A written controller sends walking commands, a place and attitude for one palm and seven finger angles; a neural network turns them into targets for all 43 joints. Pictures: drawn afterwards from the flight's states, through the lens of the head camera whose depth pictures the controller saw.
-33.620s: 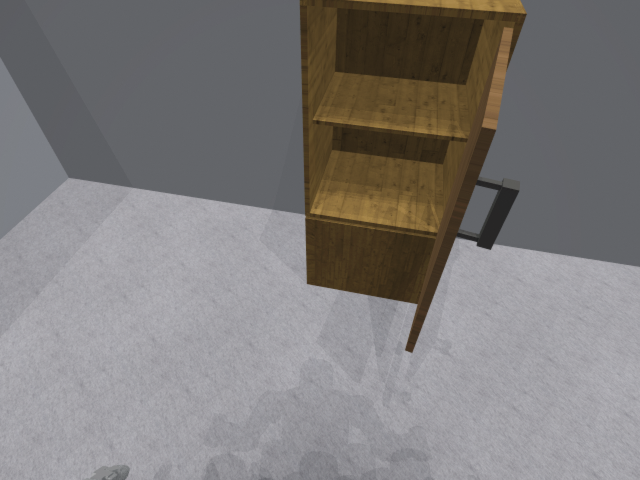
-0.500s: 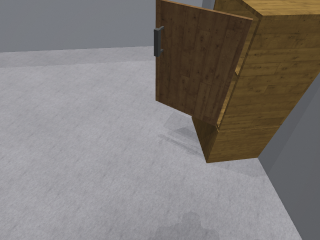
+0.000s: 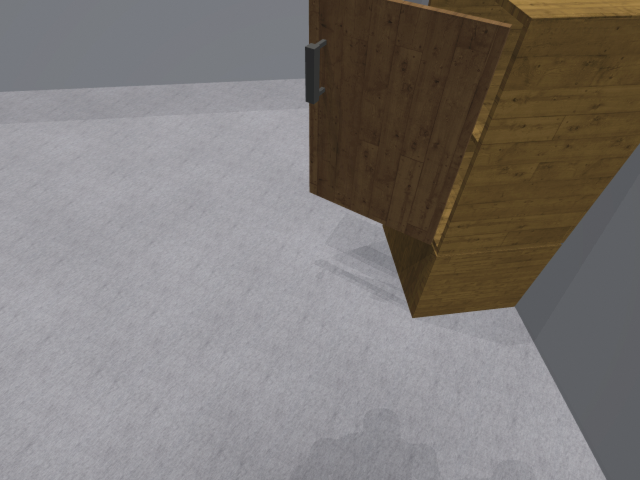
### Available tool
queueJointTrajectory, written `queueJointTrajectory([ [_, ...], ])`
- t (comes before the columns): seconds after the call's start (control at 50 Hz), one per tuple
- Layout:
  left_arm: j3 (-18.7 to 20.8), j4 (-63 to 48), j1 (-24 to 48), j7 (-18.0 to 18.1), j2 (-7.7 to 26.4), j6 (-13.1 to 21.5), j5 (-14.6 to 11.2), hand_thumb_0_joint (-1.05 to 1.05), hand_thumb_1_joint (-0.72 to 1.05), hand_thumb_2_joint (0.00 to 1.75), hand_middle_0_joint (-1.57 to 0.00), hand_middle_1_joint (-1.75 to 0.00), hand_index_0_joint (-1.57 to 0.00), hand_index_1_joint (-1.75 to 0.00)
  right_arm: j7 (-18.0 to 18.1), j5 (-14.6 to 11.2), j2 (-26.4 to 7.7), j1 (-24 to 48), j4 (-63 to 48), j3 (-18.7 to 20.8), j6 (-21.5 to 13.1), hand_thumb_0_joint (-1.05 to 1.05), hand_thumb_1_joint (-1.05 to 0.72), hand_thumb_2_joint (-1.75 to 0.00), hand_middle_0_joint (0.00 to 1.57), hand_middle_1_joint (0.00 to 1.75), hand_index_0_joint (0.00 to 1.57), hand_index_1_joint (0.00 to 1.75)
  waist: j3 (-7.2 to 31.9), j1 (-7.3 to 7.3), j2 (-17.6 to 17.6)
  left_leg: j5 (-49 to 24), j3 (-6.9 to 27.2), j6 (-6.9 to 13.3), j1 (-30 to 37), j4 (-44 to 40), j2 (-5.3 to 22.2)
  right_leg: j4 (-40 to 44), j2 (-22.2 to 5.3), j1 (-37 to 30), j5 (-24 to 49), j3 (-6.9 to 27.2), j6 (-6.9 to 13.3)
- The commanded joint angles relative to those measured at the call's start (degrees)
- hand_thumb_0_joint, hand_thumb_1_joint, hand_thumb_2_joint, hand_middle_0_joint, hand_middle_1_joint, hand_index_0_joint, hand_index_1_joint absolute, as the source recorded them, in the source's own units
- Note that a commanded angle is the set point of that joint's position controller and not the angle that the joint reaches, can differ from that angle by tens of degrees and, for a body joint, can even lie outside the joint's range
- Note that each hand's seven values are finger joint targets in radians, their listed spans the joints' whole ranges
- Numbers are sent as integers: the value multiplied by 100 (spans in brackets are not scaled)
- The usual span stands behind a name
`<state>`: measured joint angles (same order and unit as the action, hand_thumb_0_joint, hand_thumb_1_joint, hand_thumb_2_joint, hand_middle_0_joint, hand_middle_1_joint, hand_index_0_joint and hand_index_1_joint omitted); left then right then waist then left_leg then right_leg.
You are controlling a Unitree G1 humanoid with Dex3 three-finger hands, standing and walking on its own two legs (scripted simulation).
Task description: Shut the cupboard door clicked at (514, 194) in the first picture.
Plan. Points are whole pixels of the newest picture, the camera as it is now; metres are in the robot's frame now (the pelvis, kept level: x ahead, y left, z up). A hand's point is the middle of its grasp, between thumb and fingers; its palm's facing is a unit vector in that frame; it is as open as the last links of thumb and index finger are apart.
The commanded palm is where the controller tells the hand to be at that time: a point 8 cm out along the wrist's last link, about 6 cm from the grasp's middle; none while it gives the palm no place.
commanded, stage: walk to a spot facing it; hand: left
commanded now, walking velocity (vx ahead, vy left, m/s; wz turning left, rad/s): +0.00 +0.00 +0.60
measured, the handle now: (317, 71) +0.96 +0.05 +0.05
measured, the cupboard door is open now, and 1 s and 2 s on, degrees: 51 51 51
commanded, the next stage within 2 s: none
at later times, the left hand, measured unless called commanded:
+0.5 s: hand out of the picture +0.03 +0.23 -0.17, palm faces +0.24 -0.94 -0.25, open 7.4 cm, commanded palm none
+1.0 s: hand out of the picture -0.07 +0.14 -0.17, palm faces +0.57 -0.78 -0.28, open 7.4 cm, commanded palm none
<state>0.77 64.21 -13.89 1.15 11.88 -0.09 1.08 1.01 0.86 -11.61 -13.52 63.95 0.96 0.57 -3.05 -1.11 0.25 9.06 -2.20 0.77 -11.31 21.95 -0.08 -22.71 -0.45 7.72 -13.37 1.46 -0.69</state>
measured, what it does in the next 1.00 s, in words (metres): steps on the spot, turning left: right foot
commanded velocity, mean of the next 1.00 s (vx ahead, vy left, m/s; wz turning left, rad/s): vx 0.03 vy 0.00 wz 0.60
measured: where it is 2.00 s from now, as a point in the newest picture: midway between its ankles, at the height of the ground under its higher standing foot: outside the picture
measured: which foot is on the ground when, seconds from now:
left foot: down 0.00-0.68, up 0.70-1.00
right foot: down 0.00-0.30, up 0.32-0.66, down 0.68-1.00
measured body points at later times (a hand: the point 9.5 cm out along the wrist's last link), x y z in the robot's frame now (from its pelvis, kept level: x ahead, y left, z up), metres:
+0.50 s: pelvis -0.01 +0.00 +0.00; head +0.05 +0.02 +0.44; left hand +0.02 +0.27 -0.15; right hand +0.09 -0.24 -0.15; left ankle +0.03 +0.10 -0.74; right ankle -0.02 -0.15 -0.67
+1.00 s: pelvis +0.01 -0.06 -0.01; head +0.06 -0.04 +0.44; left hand -0.10 +0.18 -0.15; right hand +0.22 -0.23 -0.16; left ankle -0.07 +0.06 -0.69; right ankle +0.02 -0.17 -0.74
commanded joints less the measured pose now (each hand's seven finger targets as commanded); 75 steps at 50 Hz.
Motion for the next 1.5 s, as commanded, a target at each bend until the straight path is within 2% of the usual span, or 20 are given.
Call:
queueJointTrajectory([
  [0.0,192,-224,-372,83,597,-18,-18,0,90,90,-20,-30,-20,-30,30,-4,-554,-190,-275,79,-22,0,-90,-90,20,30,20,30,-114,106,-78,-201,724,51,-236,-172,546,93,-546,368,140,155,176],
  [0.24,524,-1130,280,124,1010,-108,72,0,90,90,-20,-30,-20,-30,-117,16,-571,-159,-928,330,146,0,-90,-90,20,30,20,30,69,-72,726,591,297,-139,-506,1463,321,-560,-1772,878,788,-83,728],
  [0.26,508,-1190,251,112,911,-145,67,0,90,90,-20,-30,-20,-30,-137,35,-770,-314,-946,360,116,0,-90,-90,20,30,20,30,95,-127,-89,-457,969,57,-268,803,644,-1287,-1291,1195,228,-540,379],
  [0.28,480,-1272,172,108,659,-166,8,0,90,90,-20,-30,-20,-30,-99,110,-1110,-566,-966,408,59,0,-90,-90,20,30,20,30,96,-198,-1453,-1756,2718,506,-134,20,1424,-2514,-419,1595,-1026,-937,-57],
  [0.3,457,-1385,399,148,659,-205,17,0,90,90,-20,-30,-20,-30,-14,144,-1292,-897,-857,468,78,0,-90,-90,20,30,20,30,237,-378,-1759,-1751,3690,727,137,-630,1796,-3673,-31,1970,-2290,-405,-107],
  [0.4,487,-1404,370,19,686,-158,33,0,90,90,-20,-30,-20,-30,69,108,-1134,-162,-1191,436,47,0,-90,-90,20,30,20,30,504,12,-586,-209,2743,786,43,-589,1193,-3955,-248,2172,-983,158,-194],
  [0.56,425,-1674,300,25,647,-155,-1,0,90,90,-20,-30,-20,-30,2,121,-1322,-112,-1344,575,165,0,-90,-90,20,30,20,30,747,-56,-1110,-401,2895,725,-5,-379,789,-1859,217,1243,-1181,-56,-220],
  [0.62,508,-1507,-424,60,836,-150,-25,0,90,90,-20,-30,-20,-30,-37,60,-1214,301,-1533,617,229,0,-90,-90,20,30,20,30,771,300,-1063,478,2664,350,-1130,-160,355,-296,250,-267,-411,-187,-130],
  [0.64,583,-1488,-605,84,1122,-117,30,0,90,90,-20,-30,-20,-30,-70,17,-976,320,-1580,620,255,0,-90,-90,20,30,20,30,718,380,-282,1289,2114,28,-1895,517,-109,493,-440,-822,-851,432,97],
  [0.66,673,-1587,-503,118,1685,-67,128,0,90,90,-20,-30,-20,-30,-85,-10,-659,209,-1652,587,229,0,-90,-90,20,30,20,30,679,402,1377,1940,966,-391,-2642,2245,-828,1269,-2051,-858,-1671,2382,730],
  [0.68,568,-1744,152,145,1568,-81,90,0,90,90,-20,-30,-20,-30,-104,73,-917,315,-1642,637,217,0,-90,-90,20,30,20,30,148,210,1144,2300,891,-321,-2526,3716,-458,1338,-2697,376,-1369,2499,1018],
  [0.76,400,-1868,747,120,927,36,42,0,90,90,-20,-30,-20,-30,-231,52,-765,-23,-1459,550,268,0,-90,-90,20,30,20,30,-12,-258,1053,1363,557,-425,-2449,4811,7,350,-1647,259,1673,451,847],
  [0.88,507,-1554,-624,133,1199,49,52,0,90,90,-20,-30,-20,-30,-261,19,-551,905,-1728,360,278,0,-90,-90,20,30,20,30,150,358,1017,1556,-58,-460,-2261,3404,9,-262,-1729,-948,4076,-149,732],
  [1.0,594,-1442,-849,53,1246,117,98,0,90,90,-20,-30,-20,-30,-326,16,-536,1175,-1868,294,142,0,-90,-90,20,30,20,30,291,471,1201,1824,-306,-203,-1817,2227,154,-22,-2138,-1129,2117,-115,802],
  [1.06,625,-1413,-624,-32,1315,157,64,0,90,90,-20,-30,-20,-30,-318,45,-650,563,-1726,326,16,0,-90,-90,20,30,20,30,348,51,768,1390,-565,-17,-135,836,-77,-786,-1990,-134,1453,-639,525],
  [1.08,603,-1452,-523,-73,1218,150,6,0,90,90,-20,-30,-20,-30,-291,53,-964,-146,-1523,402,-35,0,-90,-90,20,30,20,30,673,-339,15,1020,-116,161,1292,164,108,-2016,-1670,813,1092,-1143,222],
  [1.1,502,-1758,-276,-163,776,149,-34,0,90,90,-20,-30,-20,-30,-228,125,-1743,-876,-1354,615,-85,0,-90,-90,20,30,20,30,903,-716,-1983,605,2547,930,2531,-200,1890,-3865,-703,2869,-1766,-1496,-260],
  [1.12,410,-2139,550,-144,795,122,50,0,90,90,-20,-30,-20,-30,-149,70,-1908,-1544,-1124,640,-75,0,-90,-90,20,30,20,30,809,-1011,-1603,-480,3304,1411,2629,-405,2424,-4675,-523,3801,-2330,-711,-202],
  [1.24,472,-1693,210,-267,693,34,79,0,90,90,-20,-30,-20,-30,-15,54,-1098,-207,-1462,333,-270,0,-90,-90,20,30,20,30,-238,-74,-796,275,1677,923,475,-906,1290,-4269,-731,3032,-387,-239,-271],
  [1.48,432,-1991,946,-337,567,167,17,0,90,90,-20,-30,-20,-30,-42,78,-1049,-626,-1031,385,-352,0,-90,-90,20,30,20,30,-321,-40,-791,86,1487,1020,76,-873,1189,-1593,-355,1780,293,-469,-261],
])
